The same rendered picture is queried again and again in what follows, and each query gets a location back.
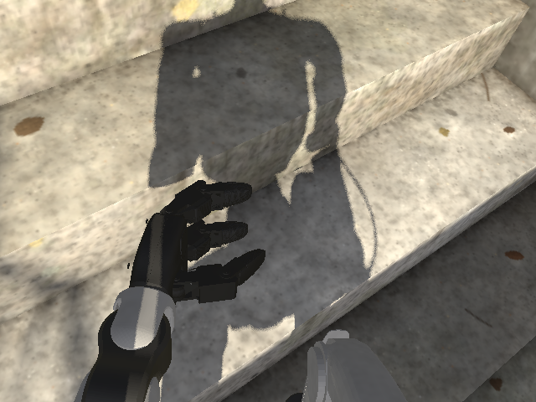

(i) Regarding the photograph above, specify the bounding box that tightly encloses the left robot forearm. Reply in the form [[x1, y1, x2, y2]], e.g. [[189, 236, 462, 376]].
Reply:
[[74, 286, 176, 402]]

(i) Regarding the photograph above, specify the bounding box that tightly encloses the left robot hand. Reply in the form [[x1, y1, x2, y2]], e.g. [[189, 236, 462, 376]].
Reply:
[[127, 180, 265, 305]]

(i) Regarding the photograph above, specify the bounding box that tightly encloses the right robot thigh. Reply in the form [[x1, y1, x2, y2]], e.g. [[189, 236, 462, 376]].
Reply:
[[307, 338, 408, 402]]

